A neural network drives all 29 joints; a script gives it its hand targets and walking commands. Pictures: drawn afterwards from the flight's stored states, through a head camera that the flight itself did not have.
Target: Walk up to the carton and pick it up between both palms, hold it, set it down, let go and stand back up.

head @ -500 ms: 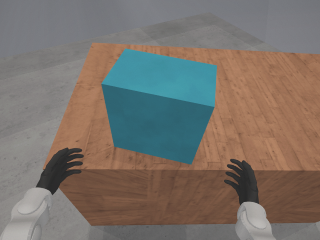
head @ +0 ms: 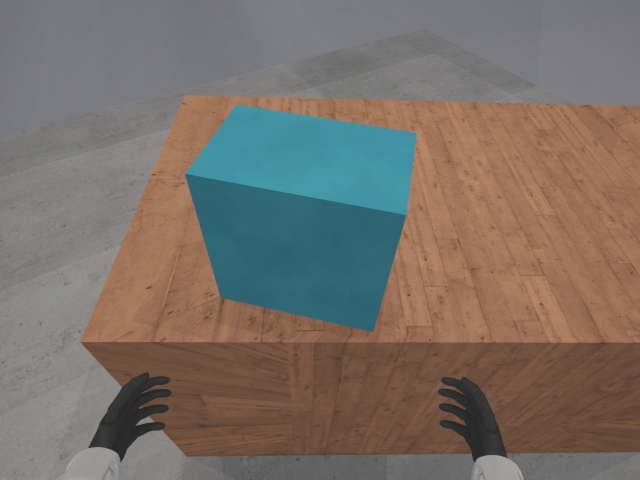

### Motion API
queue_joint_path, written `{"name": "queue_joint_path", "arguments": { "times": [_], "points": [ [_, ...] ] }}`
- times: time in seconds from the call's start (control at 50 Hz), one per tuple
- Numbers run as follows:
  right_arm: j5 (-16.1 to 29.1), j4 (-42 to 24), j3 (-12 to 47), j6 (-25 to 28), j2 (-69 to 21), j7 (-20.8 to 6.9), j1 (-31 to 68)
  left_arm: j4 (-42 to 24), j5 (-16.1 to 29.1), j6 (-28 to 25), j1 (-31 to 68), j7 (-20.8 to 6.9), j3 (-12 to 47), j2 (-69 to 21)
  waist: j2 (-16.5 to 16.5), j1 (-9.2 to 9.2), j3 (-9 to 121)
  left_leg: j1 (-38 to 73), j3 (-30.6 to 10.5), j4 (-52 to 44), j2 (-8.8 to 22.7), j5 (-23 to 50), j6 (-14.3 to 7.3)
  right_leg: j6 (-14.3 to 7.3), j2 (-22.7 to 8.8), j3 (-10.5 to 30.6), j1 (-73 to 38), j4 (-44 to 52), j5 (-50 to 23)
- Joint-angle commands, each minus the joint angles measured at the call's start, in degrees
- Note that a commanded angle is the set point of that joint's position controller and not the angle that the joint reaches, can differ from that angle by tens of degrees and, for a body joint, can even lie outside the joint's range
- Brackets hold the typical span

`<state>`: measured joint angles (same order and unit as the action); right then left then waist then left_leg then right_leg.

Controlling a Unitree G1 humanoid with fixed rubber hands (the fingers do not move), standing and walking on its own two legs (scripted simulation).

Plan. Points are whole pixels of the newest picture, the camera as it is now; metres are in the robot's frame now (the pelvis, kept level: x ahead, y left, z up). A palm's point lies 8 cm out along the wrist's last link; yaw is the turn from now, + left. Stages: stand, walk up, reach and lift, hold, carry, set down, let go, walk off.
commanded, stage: set down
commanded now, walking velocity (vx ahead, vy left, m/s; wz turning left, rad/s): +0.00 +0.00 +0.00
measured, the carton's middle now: (308, 223) +0.45 +0.03 +0.06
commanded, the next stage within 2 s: let go in 0.50 s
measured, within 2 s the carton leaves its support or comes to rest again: neither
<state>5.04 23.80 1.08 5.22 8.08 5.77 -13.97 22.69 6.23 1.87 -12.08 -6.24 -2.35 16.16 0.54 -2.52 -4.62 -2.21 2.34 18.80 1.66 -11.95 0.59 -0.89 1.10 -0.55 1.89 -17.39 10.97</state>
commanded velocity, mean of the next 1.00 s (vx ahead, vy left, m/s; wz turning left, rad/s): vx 0.00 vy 0.00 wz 0.00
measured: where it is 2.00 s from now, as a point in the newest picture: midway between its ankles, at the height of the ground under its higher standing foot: outside the picture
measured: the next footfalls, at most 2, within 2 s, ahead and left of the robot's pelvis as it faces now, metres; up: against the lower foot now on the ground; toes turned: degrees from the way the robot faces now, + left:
none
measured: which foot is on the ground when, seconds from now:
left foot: down 0.00-1.00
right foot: down 0.00-1.00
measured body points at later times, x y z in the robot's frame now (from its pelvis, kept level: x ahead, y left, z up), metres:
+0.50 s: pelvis -0.01 -0.01 +0.00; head -0.01 +0.00 +0.45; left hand +0.16 +0.23 -0.08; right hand +0.16 -0.24 -0.09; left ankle -0.01 +0.12 -0.75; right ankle -0.01 -0.11 -0.75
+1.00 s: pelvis +0.00 +0.00 +0.00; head +0.00 +0.00 +0.45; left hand +0.18 +0.23 -0.09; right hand +0.17 -0.24 -0.08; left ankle -0.01 +0.12 -0.75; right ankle -0.01 -0.11 -0.75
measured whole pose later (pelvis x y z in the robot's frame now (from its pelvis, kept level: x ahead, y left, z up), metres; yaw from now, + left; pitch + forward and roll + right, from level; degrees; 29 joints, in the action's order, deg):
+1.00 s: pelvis +0.00 +0.00 +0.00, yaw -1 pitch -3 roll +0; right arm 0.4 42.8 -1.5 11.4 12.7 -2.3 -8.2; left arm 30.6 -0.8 6.2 -9.8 0.8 -0.6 11.2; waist -0.6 0.1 -3.3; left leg -4.7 2.9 21.0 1.7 -13.0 0.8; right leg -1.0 1.1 0.0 5.2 -20.8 12.4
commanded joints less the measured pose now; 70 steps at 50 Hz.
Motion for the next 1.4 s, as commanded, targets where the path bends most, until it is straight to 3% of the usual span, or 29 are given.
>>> {"name": "queue_joint_path", "arguments": {
  "times": [0.0,0.1,0.14,0.26,0.36,0.4,0.44,0.58,0.62,0.68,0.76,0.84,1.02,1.04,1.06,1.1,1.12,1.16,1.2,1.24,1.34,1.38],
  "points": [
    [-1.4,0.5,-2.3,3.6,4.0,-1.1,3.8,-4.3,-0.9,-2.0,5.3,1.3,-1.8,6.7,-0.7,1.37,4.4,5.3,0.2,-0.3,-0.4,11.9,-0.2,-0.5,-1.8,1.5,4.8,3.1,-6.8],
    [-1.6,4.9,-2.2,3.9,3.3,-2.0,6.2,-0.7,-2.4,-1.5,6.6,2.2,-1.0,6.5,0.6,1.31,2.3,2.6,0.5,-1.3,-0.7,7.4,-0.8,-0.9,-2.8,2.2,4.4,3.4,-2.0],
    [-2.3,5.0,-2.5,3.8,4.0,-2.5,7.2,0.5,-2.5,-0.4,6.6,2.7,-0.7,6.1,-0.5,0.85,2.1,2.1,0.9,-1.5,-0.7,5.6,-1.2,-0.8,-2.7,2.0,5.5,3.4,0.5],
    [-3.0,9.6,-3.0,3.6,7.0,-4.5,7.4,2.4,-4.6,2.8,4.5,4.1,0.5,2.7,1.5,0.86,1.8,3.8,1.1,-0.9,-0.5,10.8,0.7,-1.6,-0.9,0.1,5.6,2.8,-1.9],
    [-5.1,10.4,-4.6,3.8,8.0,-5.7,7.8,1.7,-5.5,3.5,5.6,5.4,0.9,1.7,-0.6,1.91,2.0,4.0,1.2,-0.8,-0.4,8.5,0.4,-1.1,-0.9,0.1,7.3,3.1,0.0],
    [-5.2,10.9,-4.5,4.2,8.5,-6.2,7.7,1.2,-5.8,3.5,4.9,6.1,0.9,1.5,-0.6,1.97,2.5,4.0,1.3,-0.3,-0.5,10.2,0.6,-0.9,-0.5,-0.1,6.9,2.3,-2.3],
    [-5.0,11.9,-3.5,4.9,8.1,-6.6,8.1,2.0,-6.0,2.8,5.2,6.2,0.2,1.7,-2.8,1.59,3.5,3.8,1.2,0.1,-0.8,9.9,-0.1,-0.3,-0.9,0.3,7.2,2.1,-3.4],
    [-5.7,13.6,-4.5,5.9,8.3,-7.5,9.7,2.2,-5.7,3.1,7.3,7.2,1.5,1.2,-1.1,2.33,4.8,2.6,1.3,0.1,-1.0,6.6,0.1,-0.3,-1.3,0.3,8.5,1.6,-0.8],
    [-5.9,13.8,-4.4,5.8,8.4,-7.5,9.2,2.9,-5.5,3.1,6.8,7.3,1.7,1.0,-1.8,2.73,4.0,1.7,1.4,0.3,-1.1,6.7,-0.1,-0.2,-1.4,0.4,8.2,1.5,-2.0],
    [-4.8,15.1,-4.0,6.0,8.9,-7.8,8.3,3.3,-6.6,3.8,5.5,7.4,1.4,0.3,0.2,2.44,5.2,3.1,1.3,0.9,-1.2,9.3,0.4,-0.4,-1.0,0.3,7.5,0.9,-4.3],
    [-4.1,16.3,-3.1,7.0,9.8,-7.8,7.5,4.4,-7.4,3.4,3.3,6.9,0.7,-0.3,-1.4,2.72,5.9,5.2,0.6,1.8,-1.3,14.6,0.9,0.1,-0.2,-0.6,7.4,0.6,-10.4],
    [-4.5,14.3,-3.9,7.8,10.4,-7.9,9.0,3.0,-7.5,3.0,5.4,6.9,0.3,-0.4,-0.9,2.07,5.2,4.6,0.9,1.6,-1.4,14.0,1.2,-0.1,0.0,-0.5,8.2,0.8,-9.2],
    [-4.7,14.7,-4.3,6.6,9.8,-8.3,8.3,2.1,-7.0,3.0,5.4,7.4,0.5,-0.4,0.6,2.8,6.2,5.2,0.9,2.1,-1.2,12.5,1.3,-0.4,0.0,-0.5,10.0,0.9,-5.7],
    [-6.4,15.1,-5.4,2.2,13.3,-6.2,3.1,5.9,-7.0,-1.3,-1.4,7.4,-2.4,5.5,0.4,0.39,9.1,-3.5,-4.7,6.2,3.9,19.6,-1.9,0.2,-5.1,3.0,7.1,-4.6,-13.3],
    [-6.2,14.5,-5.4,0.6,14.0,-5.7,1.8,6.6,-6.8,-2.6,-3.4,7.1,-2.1,5.8,-0.9,1.38,10.2,-3.6,-5.2,5.4,5.1,16.1,-2.6,0.0,-6.6,4.2,5.2,-5.0,-13.5],
    [-6.2,13.7,-5.4,-0.6,13.8,-5.6,2.3,6.7,-7.2,-4.2,-1.8,6.4,-2.1,5.0,-2.1,1.9,10.6,-2.8,-5.5,5.8,5.4,16.6,-3.2,-0.2,-7.0,5.0,4.9,-5.7,-15.6],
    [-6.0,13.6,-5.1,-0.9,13.4,-5.6,2.0,6.6,-7.2,-4.6,-1.4,6.1,-2.0,4.5,-0.2,2.02,10.8,-2.8,-5.6,5.5,5.4,15.0,-3.3,-0.4,-7.1,5.2,6.2,-5.8,-13.8],
    [-5.9,13.0,-5.0,-1.3,13.0,-5.9,1.6,6.1,-7.3,-4.9,-1.0,5.9,-1.7,4.2,-1.0,2.35,7.9,-4.2,-5.8,5.0,5.4,11.6,-3.2,-0.5,-6.8,5.1,7.8,-4.8,-10.1],
    [-5.9,12.4,-4.9,-1.5,13.1,-6.4,1.9,6.2,-7.2,-4.9,-0.9,6.0,-1.5,4.7,-1.9,2.55,5.8,-5.1,-6.0,5.1,5.3,12.1,-3.2,-0.5,-6.7,5.1,9.1,-4.7,-11.0],
    [-5.9,12.0,-5.2,-1.8,13.8,-6.6,1.2,6.3,-7.2,-5.0,-1.4,5.8,-1.4,5.1,-0.5,2.58,4.9,-7.1,-6.0,5.2,4.9,12.2,-3.1,-0.5,-7.3,5.3,7.8,-4.9,-11.9],
    [-6.4,12.0,-5.1,-2.4,14.2,-7.0,-0.7,7.3,-7.0,-4.6,-2.9,5.8,-1.4,6.3,-1.1,2.91,3.1,-8.3,-7.0,3.5,4.8,5.6,-3.1,-0.5,-7.1,4.9,9.6,-4.0,-3.3],
    [-6.2,11.7,-5.1,-2.4,14.8,-7.1,-0.6,7.6,-6.8,-4.6,-3.9,5.9,-1.2,6.7,-1.5,2.25,3.3,-7.8,-7.7,3.5,4.8,5.6,-3.3,-0.3,-7.2,5.0,9.9,-4.2,-3.2]
  ]
}}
